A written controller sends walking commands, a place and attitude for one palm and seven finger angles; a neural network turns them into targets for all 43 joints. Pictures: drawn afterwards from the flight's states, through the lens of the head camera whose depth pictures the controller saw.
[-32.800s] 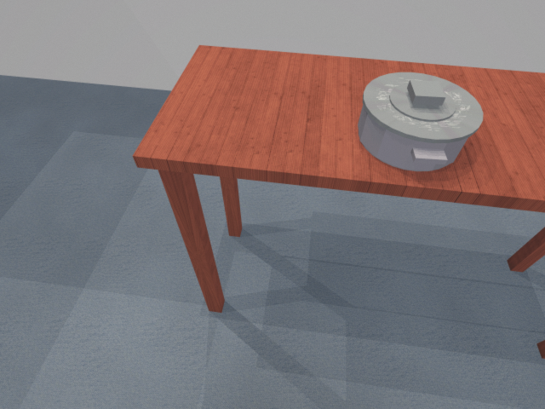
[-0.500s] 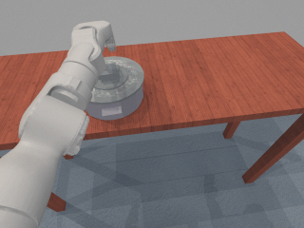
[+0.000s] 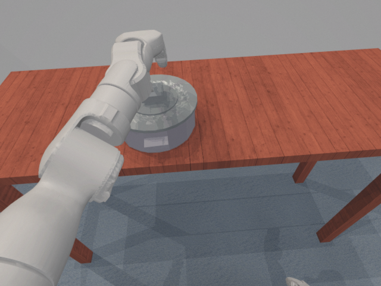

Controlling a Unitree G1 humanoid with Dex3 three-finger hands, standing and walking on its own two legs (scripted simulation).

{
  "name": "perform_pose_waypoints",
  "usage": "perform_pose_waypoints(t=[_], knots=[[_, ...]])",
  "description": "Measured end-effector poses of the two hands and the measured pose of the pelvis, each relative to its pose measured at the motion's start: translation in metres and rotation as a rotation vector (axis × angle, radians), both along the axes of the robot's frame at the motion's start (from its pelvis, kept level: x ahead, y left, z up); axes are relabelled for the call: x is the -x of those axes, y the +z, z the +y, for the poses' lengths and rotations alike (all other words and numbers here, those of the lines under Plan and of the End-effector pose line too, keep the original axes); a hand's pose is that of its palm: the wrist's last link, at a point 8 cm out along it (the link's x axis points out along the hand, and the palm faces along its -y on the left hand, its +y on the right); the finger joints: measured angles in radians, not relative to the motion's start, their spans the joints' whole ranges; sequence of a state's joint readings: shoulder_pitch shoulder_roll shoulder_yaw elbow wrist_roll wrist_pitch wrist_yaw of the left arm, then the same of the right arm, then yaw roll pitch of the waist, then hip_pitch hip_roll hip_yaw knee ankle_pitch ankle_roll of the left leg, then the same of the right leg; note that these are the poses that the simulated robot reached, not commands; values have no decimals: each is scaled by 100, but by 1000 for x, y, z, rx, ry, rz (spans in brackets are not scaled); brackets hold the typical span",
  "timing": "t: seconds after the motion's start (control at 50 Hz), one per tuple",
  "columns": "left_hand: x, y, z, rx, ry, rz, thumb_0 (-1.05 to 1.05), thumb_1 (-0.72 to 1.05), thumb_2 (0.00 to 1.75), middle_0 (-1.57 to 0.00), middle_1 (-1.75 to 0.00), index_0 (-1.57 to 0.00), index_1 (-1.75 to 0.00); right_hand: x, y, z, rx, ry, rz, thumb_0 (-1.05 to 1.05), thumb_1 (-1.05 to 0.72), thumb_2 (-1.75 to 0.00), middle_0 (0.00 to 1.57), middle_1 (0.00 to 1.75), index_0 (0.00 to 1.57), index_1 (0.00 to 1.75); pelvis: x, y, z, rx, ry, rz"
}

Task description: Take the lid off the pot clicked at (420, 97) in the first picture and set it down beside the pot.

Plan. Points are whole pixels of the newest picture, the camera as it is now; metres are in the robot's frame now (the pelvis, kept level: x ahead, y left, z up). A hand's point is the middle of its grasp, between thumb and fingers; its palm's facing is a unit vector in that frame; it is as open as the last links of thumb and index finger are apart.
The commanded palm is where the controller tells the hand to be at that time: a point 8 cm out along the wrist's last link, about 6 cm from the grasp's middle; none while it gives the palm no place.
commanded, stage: move the open hand above the knob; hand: left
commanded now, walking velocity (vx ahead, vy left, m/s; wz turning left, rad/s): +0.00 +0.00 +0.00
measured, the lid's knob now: (152, 92) +0.51 +0.08 +0.14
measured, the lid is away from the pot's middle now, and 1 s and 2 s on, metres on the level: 0.01 0.01 0.01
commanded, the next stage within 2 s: lower the open fingers around the knob in 1.70 s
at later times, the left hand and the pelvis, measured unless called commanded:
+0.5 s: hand (149, 73) +0.49 +0.07 +0.21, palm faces -0.25 -0.05 -0.97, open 10.2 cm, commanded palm +0.47 +0.08 +0.27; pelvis -0.01 -0.01 +0.00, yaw -1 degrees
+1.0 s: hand (138, 76) +0.48 +0.09 +0.21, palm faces -0.26 -0.05 -0.97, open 10.2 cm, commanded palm +0.47 +0.09 +0.27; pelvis +0.00 -0.01 +0.00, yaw +0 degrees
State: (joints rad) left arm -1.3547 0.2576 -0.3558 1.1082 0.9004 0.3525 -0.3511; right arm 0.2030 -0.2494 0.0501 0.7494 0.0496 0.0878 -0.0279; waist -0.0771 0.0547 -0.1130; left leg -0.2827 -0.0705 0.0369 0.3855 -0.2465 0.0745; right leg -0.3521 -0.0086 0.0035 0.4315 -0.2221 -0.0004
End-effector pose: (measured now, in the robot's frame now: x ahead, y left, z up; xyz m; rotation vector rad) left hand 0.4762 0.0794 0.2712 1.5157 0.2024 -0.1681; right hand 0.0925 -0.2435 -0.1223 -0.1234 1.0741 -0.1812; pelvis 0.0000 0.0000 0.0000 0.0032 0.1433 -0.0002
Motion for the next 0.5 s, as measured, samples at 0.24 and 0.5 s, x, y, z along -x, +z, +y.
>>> perform_pose_waypoints(t=[0.24, 0.5], knots=[[3, -1, -5, -2, 19, 19, 0, -23, 125, -81, -8, -82, -8, 25, -2, -10, 18, -24, 48, 1, -90, -90, 20, 30, 20, 30, 5, 0, -4, -2, -1, -6], [-3, -2, -7, -4, 22, 14, 0, -23, 125, -81, -8, -82, -8, 50, -3, -24, 40, -74, 80, 1, -90, -90, 20, 30, 20, 30, 6, 1, -10, -4, -18, -3]])
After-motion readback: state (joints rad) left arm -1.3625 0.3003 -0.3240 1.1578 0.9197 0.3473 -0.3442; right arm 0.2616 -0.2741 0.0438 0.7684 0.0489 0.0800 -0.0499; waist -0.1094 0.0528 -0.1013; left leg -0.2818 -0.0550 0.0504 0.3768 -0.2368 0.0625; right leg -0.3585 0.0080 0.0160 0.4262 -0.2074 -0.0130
